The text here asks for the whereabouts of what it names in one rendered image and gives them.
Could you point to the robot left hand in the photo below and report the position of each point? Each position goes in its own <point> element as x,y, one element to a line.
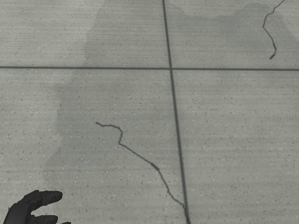
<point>20,212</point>

